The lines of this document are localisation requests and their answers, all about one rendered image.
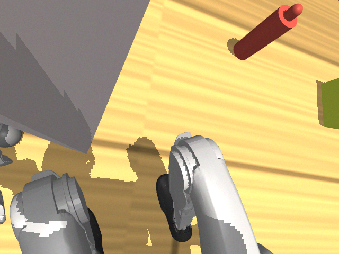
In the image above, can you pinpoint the left robot foot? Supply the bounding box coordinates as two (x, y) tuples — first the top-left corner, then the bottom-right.
(87, 208), (104, 254)

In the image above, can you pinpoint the right robot foot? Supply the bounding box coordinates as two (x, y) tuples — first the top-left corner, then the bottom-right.
(156, 174), (192, 242)

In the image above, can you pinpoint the right robot hand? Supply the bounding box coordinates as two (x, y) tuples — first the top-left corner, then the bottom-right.
(257, 243), (273, 254)

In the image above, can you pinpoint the left robot hand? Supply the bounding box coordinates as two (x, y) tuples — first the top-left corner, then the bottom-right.
(0, 123), (13, 166)

